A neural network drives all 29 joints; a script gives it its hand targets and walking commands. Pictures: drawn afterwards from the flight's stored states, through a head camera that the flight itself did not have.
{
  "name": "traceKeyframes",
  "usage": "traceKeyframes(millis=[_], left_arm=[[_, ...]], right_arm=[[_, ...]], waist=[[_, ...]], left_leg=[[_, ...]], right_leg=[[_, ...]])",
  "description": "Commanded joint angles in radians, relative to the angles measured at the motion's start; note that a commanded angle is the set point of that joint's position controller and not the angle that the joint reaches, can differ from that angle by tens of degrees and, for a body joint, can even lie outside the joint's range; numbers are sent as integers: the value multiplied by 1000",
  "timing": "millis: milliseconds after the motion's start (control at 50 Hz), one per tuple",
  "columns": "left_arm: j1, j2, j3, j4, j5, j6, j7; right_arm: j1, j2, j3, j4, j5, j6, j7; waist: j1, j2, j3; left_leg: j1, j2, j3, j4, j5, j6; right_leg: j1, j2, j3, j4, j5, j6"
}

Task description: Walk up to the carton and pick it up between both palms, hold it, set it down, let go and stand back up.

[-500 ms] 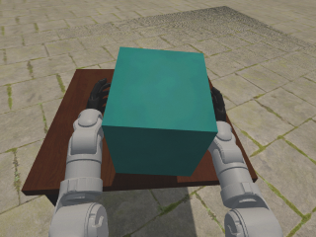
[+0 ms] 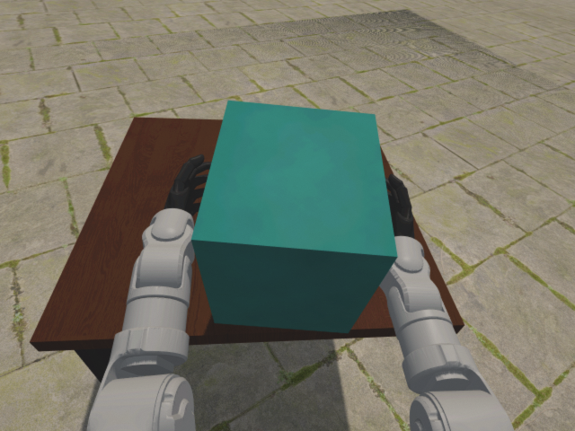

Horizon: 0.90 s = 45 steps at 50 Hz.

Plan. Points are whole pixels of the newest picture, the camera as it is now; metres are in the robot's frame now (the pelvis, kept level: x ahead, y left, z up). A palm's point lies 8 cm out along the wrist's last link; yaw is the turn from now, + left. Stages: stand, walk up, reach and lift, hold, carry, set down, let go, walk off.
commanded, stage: set down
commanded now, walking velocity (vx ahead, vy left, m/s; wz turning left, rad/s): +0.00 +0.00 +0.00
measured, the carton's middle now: (291, 223) +0.38 -0.02 +0.10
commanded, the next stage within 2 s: none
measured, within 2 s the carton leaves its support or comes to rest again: rests again in 1.82 s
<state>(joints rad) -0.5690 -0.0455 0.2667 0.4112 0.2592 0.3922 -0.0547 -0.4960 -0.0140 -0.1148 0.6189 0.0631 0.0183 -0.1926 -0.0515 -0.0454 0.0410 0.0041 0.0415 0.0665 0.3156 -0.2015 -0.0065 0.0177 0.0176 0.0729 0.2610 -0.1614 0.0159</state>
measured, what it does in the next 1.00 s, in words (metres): stands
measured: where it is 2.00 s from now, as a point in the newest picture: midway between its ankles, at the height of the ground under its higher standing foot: outside the picture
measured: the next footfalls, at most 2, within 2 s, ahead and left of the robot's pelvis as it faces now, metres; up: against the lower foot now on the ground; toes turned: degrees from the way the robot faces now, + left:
none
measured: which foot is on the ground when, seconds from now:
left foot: down 0.00-1.00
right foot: down 0.00-1.00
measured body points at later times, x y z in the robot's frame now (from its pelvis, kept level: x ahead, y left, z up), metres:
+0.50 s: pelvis +0.01 +0.00 +0.00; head +0.01 +0.02 +0.45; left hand +0.41 +0.13 +0.10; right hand +0.38 -0.18 +0.10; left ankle -0.01 +0.12 -0.75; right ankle +0.00 -0.13 -0.75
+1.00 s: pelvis +0.02 +0.00 +0.00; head +0.07 +0.02 +0.45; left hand +0.44 +0.12 +0.05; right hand +0.39 -0.19 +0.06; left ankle -0.01 +0.12 -0.75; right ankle +0.00 -0.13 -0.75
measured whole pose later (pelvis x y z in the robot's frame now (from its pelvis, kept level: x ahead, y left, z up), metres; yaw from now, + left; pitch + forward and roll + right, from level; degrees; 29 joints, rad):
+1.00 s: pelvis +0.02 +0.00 +0.00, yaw +0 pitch +2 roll -1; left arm -0.64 -0.02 0.27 0.72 0.26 0.09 -0.04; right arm -0.50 0.03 -0.24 0.71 -0.05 -0.15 -0.18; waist -0.05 -0.05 0.04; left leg -0.14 0.04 0.07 0.30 -0.20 -0.01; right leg -0.13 0.02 0.07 0.25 -0.17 0.02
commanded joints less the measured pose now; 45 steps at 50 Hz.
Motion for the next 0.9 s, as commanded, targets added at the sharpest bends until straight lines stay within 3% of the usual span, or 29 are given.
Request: traceKeyframes(millis=[0, 40, 60, 100, 120, 160, 200, 220, 260, 280, 300, 320, 340, 380, 420, 460, 480, 500, 540, 580, 600, 660, 680, 740, 760, 780, 840, 860, 880], left_arm=[[-672, -438, -315, -92, -20, -125, -100], [-629, -465, -348, -79, -17, -136, -99], [-583, -454, -329, -47, 1, -140, -103], [-628, -512, -426, -140, -47, -166, -89], [-580, -491, -395, -113, -37, -155, -87], [-626, -502, -411, -150, -48, -170, -86], [-601, -478, -336, -53, -14, -176, -88], [-608, -445, -320, -19, -19, -171, -96], [-573, -442, -303, -12, 5, -174, -105], [-583, -457, -332, -17, -6, -182, -109], [-603, -485, -349, -73, -24, -199, -102], [-592, -463, -317, -34, -3, -193, -107], [-627, -475, -339, -54, -26, -212, -103], [-610, -463, -316, -38, -15, -221, -106], [-636, -482, -349, -38, -44, -239, -100], [-653, -479, -320, -33, -23, -257, -98], [-601, -454, -262, 24, 24, -248, -98], [-591, -455, -292, 35, 3, -243, -104], [-578, -465, -288, 70, 8, -252, -117], [-609, -465, -287, 43, 3, -270, -108], [-678, -485, -293, 45, -7, -287, -105], [-700, -535, -373, 19, -64, -328, -84], [-687, -512, -332, 53, -34, -337, -81], [-701, -469, -264, 122, 3, -340, -82], [-690, -472, -278, 130, -20, -346, -87], [-679, -486, -286, 124, -27, -355, -88], [-723, -505, -297, 109, -28, -387, -77], [-692, -492, -254, 151, -9, -392, -71], [-687, -477, -274, 165, -18, -396, -69]], right_arm=[[-822, 507, 314, -258, -80, -138, 178], [-797, 494, 304, -250, -81, -147, 179], [-756, 486, 307, -214, -95, -138, 174], [-742, 504, 347, -258, -66, -166, 169], [-738, 503, 338, -245, -63, -159, 174], [-731, 515, 331, -241, -65, -162, 172], [-741, 518, 330, -236, -85, -153, 172], [-746, 498, 289, -207, -100, -147, 171], [-728, 509, 312, -225, -118, -155, 164], [-681, 505, 301, -166, -118, -151, 166], [-674, 514, 308, -183, -110, -163, 164], [-690, 533, 340, -189, -104, -157, 165], [-681, 533, 321, -192, -104, -166, 162], [-714, 555, 326, -211, -110, -170, 165], [-717, 566, 329, -225, -113, -180, 164], [-697, 540, 281, -164, -132, -185, 173], [-651, 540, 267, -112, -150, -169, 178], [-634, 537, 258, -117, -155, -173, 175], [-661, 552, 274, -130, -157, -180, 165], [-673, 559, 280, -119, -139, -192, 173], [-674, 556, 250, -102, -151, -185, 174], [-746, 603, 302, -187, -146, -232, 178], [-728, 601, 290, -152, -160, -231, 182], [-675, 570, 186, -52, -220, -212, 189], [-656, 575, 203, -49, -215, -215, 187], [-675, 594, 219, -67, -211, -229, 182], [-698, 599, 196, -53, -204, -242, 191], [-707, 604, 218, -72, -206, -244, 200], [-694, 607, 207, -47, -209, -245, 195]], waist=[[70, 17, -368], [34, 29, -408], [38, 14, -397], [18, 66, -468], [42, 61, -413], [25, 44, -468], [61, 6, -403], [44, -1, -380], [49, -14, -401], [19, 16, -379], [26, 42, -427], [42, 30, -387], [23, 22, -461], [49, 4, -468], [30, 6, -491], [23, 39, -500], [52, 19, -438], [19, 21, -446], [28, 0, -438], [41, 18, -433], [10, 33, -450], [21, 33, -612], [41, 46, -597], [13, 44, -509], [22, 32, -518], [44, 36, -535], [21, 73, -608], [44, 42, -611], [37, 57, -613]], left_leg=[[106, -69, 9, -44, 215, 4], [134, -61, -1, -27, 293, -13], [136, -62, 1, -17, 302, -8], [169, -62, -14, -4, 401, -27], [144, -68, 2, -11, 387, -27], [158, -65, -4, 0, 398, -33], [104, -69, 4, -20, 303, -16], [100, -66, 4, -38, 263, -4], [58, -71, 4, -41, 268, -1], [75, -71, -1, -41, 280, -7], [104, -68, 3, -33, 328, -13], [74, -75, 5, -26, 346, -11], [84, -75, 5, -12, 351, -14], [43, -79, 11, -28, 335, -1], [11, -76, -4, -21, 347, -8], [55, -71, 8, -26, 326, -22], [72, -69, 14, -29, 326, -11], [78, -74, 6, -24, 325, -10], [32, -76, 11, -23, 329, -3], [22, -69, 0, -28, 344, -7], [27, -66, 12, -25, 308, -19], [37, -64, -2, 4, 414, -26], [16, -68, 3, 8, 407, -26], [-11, -70, 23, -29, 298, -18], [-23, -64, 21, -31, 296, -16], [-35, -67, 26, -33, 305, -9], [-3, -62, 19, 1, 426, -28], [-25, -65, 20, 3, 392, -24], [-63, -66, 24, -3, 369, -20]], right_leg=[[66, 12, -149, -8, 245, 26], [94, 21, -155, 0, 324, 23], [86, 22, -139, -4, 326, 25], [99, 25, -155, 8, 411, 19], [99, 36, -151, -7, 393, 18], [91, 29, -145, 4, 398, 20], [114, 20, -133, -7, 371, 28], [103, 18, -137, -19, 306, 27], [147, 3, -131, 14, 414, 34], [126, 3, -136, 4, 383, 37], [111, 3, -149, 6, 415, 29], [136, 2, -126, 19, 494, 40], [149, 0, -134, 24, 490, 37], [190, -9, -122, 33, 540, 51], [178, -4, -125, 40, 572, 49], [116, 5, -142, 19, 443, 36], [116, 0, -131, 8, 427, 31], [119, -3, -134, 9, 461, 35], [165, -14, -125, 31, 577, 52], [165, -5, -123, 37, 548, 49], [113, 1, -127, 36, 493, 43], [120, 5, -138, 52, 594, 46], [142, -3, -127, 45, 581, 38], [118, -11, -134, 29, 501, 39], [126, -10, -132, 34, 487, 38], [141, -12, -127, 36, 496, 35], [120, -4, -129, 64, 595, 32], [141, -3, -118, 72, 608, 37], [146, -11, -118, 71, 630, 39]])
